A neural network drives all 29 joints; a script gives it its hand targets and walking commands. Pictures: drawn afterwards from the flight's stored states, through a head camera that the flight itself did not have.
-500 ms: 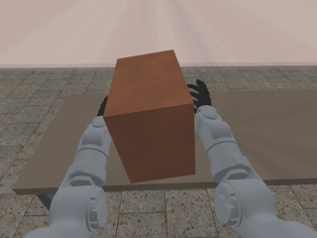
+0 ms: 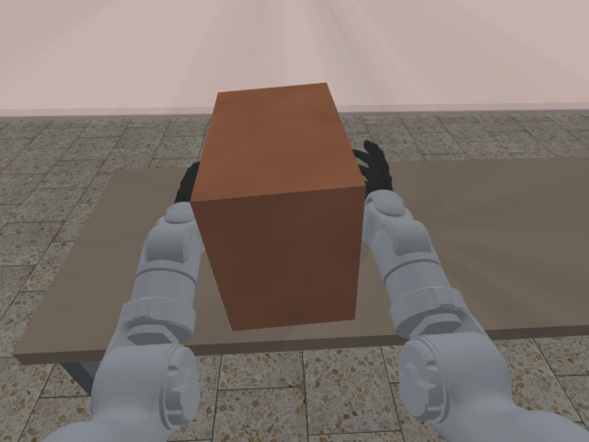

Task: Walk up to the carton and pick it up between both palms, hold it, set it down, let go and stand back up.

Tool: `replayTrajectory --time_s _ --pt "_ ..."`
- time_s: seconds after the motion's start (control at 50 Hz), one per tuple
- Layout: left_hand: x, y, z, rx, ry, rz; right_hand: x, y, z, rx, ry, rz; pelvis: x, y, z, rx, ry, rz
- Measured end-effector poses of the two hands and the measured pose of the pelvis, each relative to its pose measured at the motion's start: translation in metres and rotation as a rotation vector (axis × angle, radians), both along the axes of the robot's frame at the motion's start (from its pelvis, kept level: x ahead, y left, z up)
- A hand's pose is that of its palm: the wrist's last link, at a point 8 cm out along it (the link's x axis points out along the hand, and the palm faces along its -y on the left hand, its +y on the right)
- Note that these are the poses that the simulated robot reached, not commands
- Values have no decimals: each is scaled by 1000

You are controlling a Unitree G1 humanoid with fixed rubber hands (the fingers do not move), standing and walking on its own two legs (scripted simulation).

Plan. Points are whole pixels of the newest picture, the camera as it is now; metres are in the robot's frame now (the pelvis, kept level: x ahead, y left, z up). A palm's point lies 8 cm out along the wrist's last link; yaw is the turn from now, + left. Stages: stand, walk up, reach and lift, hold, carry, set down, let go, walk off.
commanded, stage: reach and lift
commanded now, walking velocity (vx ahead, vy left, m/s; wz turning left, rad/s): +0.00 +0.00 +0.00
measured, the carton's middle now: (282, 199) +0.42 +0.04 +0.15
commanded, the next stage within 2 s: hold in 0.16 s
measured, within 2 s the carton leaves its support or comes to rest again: neither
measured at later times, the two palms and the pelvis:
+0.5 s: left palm (191, 200) +0.38 +0.16 +0.17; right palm (385, 190) +0.38 -0.10 +0.19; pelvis +0.00 +0.00 +0.00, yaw +0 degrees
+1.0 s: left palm (190, 193) +0.37 +0.16 +0.19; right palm (395, 191) +0.37 -0.11 +0.20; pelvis -0.01 +0.01 +0.00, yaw +0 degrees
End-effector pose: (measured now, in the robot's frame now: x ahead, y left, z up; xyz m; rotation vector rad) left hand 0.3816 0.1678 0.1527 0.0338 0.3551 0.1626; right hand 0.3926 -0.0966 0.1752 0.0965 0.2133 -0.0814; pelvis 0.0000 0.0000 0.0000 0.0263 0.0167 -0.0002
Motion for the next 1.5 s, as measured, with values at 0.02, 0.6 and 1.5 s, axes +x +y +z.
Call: replayTrajectory --time_s 0.02,0.6,1.5 --pt "0 0 2 0 -4 0 0 0 1 1 -3 0 0 0 0 0 0 0" --pt "-1 -8 27 9 -31 -28 -10 -9 19 17 -28 -27 -1 1 1 -2 -20 -1" --pt "-6 -18 39 13 -49 -50 -21 -20 28 13 -44 -47 0 3 2 -4 -34 -2"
